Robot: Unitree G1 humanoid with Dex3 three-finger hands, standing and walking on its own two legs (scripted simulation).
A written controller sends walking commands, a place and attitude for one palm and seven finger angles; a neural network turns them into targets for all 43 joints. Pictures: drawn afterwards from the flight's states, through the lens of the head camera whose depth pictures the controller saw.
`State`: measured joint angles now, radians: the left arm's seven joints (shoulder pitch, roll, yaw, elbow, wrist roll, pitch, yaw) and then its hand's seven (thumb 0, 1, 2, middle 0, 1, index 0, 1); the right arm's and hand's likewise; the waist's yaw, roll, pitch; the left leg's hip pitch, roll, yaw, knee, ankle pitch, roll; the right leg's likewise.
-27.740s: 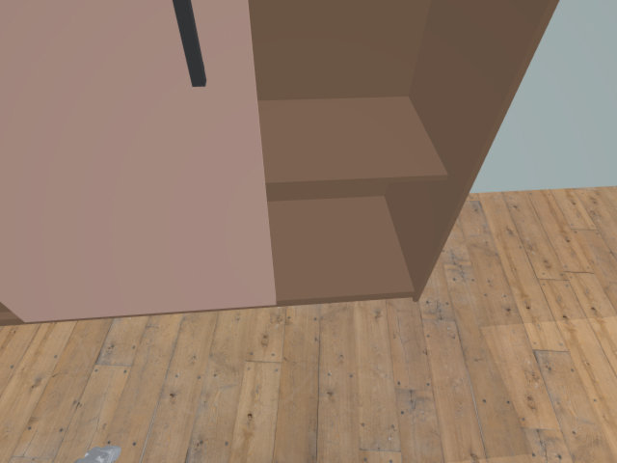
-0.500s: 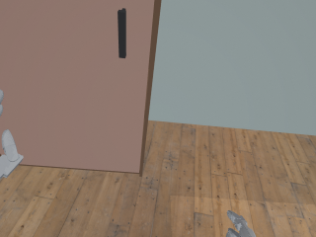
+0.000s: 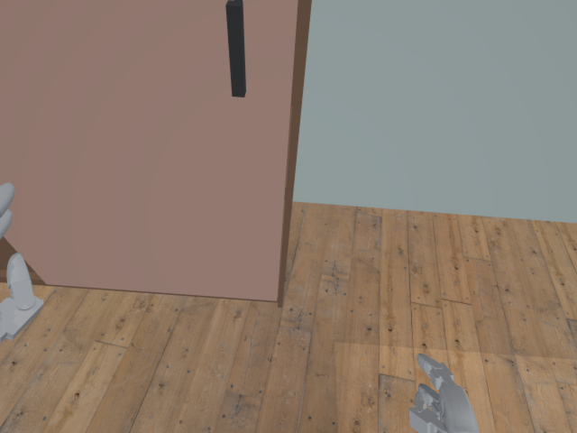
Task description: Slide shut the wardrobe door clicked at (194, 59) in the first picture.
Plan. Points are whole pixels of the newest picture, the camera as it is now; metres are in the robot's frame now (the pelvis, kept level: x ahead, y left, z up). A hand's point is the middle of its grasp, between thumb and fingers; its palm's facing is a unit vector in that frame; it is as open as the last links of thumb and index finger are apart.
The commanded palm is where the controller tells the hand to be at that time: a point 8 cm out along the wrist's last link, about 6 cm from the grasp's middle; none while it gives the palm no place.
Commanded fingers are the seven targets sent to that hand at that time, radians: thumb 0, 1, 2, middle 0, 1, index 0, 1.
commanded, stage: let the arm hang, fingers relaxed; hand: left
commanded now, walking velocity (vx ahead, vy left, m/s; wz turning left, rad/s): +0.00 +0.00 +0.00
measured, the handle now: (238, 47) +0.65 +0.15 +0.22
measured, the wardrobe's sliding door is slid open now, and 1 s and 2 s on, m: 0.00 0.00 0.00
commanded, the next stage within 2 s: look to check the result in 1.20 s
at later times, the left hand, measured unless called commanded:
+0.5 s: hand out of the picture -0.04 +0.16 -0.18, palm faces +0.03 -0.99 -0.14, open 7.1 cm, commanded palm none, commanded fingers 0.00 0.90 0.90 -0.20 -0.30 -0.20 -0.30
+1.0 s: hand out of the picture +0.01 +0.16 -0.17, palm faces +0.04 -0.98 -0.20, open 7.4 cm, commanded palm none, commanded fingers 0.00 0.90 0.90 -0.20 -0.30 -0.20 -0.30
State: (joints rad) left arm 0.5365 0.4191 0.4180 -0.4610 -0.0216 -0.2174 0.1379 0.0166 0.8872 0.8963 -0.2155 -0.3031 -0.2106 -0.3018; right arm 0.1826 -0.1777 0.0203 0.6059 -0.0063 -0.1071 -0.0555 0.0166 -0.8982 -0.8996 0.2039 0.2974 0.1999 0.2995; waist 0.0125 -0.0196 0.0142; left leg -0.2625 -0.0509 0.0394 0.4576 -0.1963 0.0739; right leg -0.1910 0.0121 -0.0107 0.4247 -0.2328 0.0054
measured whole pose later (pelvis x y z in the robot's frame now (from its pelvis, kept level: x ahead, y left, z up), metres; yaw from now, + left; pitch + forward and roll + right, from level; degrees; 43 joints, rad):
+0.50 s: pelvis -0.01 -0.01 +0.00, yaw +2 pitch +0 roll -1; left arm 0.32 0.19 -0.01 1.07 0.02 0.03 0.00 0.01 0.96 0.89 -0.21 -0.30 -0.21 -0.30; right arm 0.27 -0.22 0.01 1.03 -0.03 0.02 -0.01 0.01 -0.90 -0.90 0.20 0.30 0.19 0.30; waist 0.00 -0.04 0.06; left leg -0.28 -0.05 0.00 0.45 -0.17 0.06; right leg -0.20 0.02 -0.05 0.42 -0.22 -0.02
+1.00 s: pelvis +0.00 -0.01 +0.00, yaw +1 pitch +0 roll +0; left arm 0.24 0.14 0.01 1.13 0.02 -0.01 0.03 0.01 0.91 0.90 -0.20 -0.30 -0.20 -0.30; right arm 0.27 -0.15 0.00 1.12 -0.03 0.00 -0.03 0.02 -0.92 -0.90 0.20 0.30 0.20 0.30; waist -0.01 0.02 0.02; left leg -0.23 -0.06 0.02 0.38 -0.15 0.07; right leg -0.18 0.00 -0.03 0.41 -0.23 -0.01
